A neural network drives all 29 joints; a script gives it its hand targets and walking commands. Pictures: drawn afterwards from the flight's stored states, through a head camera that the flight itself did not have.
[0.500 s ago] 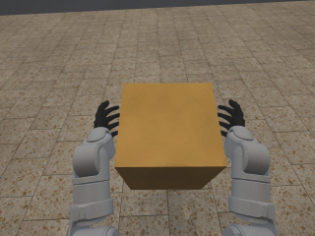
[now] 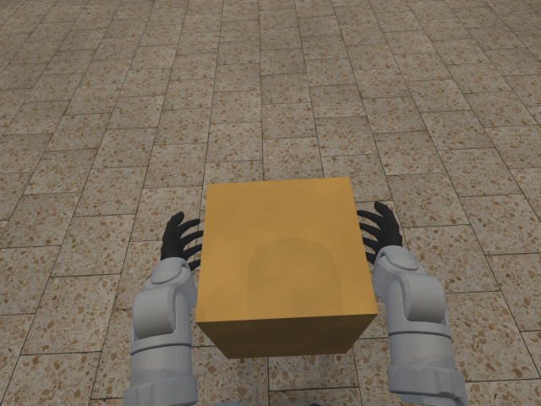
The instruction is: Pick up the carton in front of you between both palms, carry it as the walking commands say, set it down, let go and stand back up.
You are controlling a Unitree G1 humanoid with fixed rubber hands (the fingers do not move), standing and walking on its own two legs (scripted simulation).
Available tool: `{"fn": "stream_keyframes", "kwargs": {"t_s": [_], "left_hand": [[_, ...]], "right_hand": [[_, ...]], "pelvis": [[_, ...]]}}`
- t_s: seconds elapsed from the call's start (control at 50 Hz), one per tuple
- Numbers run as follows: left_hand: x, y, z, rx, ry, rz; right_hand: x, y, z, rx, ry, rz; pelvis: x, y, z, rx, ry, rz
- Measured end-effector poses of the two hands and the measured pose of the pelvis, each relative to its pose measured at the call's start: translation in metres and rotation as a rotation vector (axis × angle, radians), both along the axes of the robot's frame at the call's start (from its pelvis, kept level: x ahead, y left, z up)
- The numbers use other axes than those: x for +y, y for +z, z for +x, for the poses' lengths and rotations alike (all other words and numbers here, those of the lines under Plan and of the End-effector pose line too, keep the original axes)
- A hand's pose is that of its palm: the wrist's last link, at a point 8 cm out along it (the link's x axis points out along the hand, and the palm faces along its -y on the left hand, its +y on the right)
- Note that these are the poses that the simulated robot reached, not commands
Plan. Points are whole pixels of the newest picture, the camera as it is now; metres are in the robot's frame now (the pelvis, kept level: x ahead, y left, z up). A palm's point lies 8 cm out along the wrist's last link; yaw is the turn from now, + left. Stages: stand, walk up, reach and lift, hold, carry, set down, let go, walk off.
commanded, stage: carry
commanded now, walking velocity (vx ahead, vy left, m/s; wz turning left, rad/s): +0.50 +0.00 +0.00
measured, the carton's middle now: (282, 276) +0.31 +0.00 -0.03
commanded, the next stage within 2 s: none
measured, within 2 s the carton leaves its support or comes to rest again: neither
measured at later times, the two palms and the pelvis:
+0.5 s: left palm (182, 121) +0.57 +0.17 +0.08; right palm (351, 124) +0.53 -0.13 +0.08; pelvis +0.33 +0.04 +0.00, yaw -5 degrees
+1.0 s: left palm (222, 37) +0.88 +0.12 +0.07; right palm (347, 33) +0.88 -0.18 +0.06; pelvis +0.66 -0.03 +0.00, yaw +0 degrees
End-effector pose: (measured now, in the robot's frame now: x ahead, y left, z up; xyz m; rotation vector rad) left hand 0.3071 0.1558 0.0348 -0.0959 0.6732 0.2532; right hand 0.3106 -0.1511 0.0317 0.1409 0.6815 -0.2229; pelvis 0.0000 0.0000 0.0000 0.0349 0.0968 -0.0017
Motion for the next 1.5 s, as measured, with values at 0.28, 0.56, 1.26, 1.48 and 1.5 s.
{"fn": "stream_keyframes", "kwargs": {"t_s": [0.28,0.56,1.26,1.48,1.5], "left_hand": [[0.002,0.05,0.15,-0.119,-0.101,0.006],[0.013,0.054,0.295,-0.027,-0.184,-0.04],[-0.038,0.065,0.743,-0.074,-0.111,-0.008],[-0.007,0.033,0.914,0.004,-0.165,-0.059],[-0.008,0.035,0.925,0.013,-0.175,-0.06]], "right_hand": [[0.007,0.046,0.14,-0.119,0.015,-0.029],[0.021,0.062,0.258,-0.026,-0.055,-0.047],[-0.031,0.063,0.73,-0.077,0.022,-0.019],[0.0,0.044,0.882,0.005,-0.034,-0.063],[0.0,0.047,0.891,0.014,-0.043,-0.063]], "pelvis": [[0.017,-0.002,0.195,-0.019,-0.026,-0.006],[0.042,0.008,0.369,-0.039,-0.075,-0.055],[-0.022,0.006,0.829,-0.036,-0.032,-0.025],[0.018,-0.007,0.981,-0.034,-0.087,-0.049],[0.019,-0.003,0.992,-0.03,-0.089,-0.054]]}}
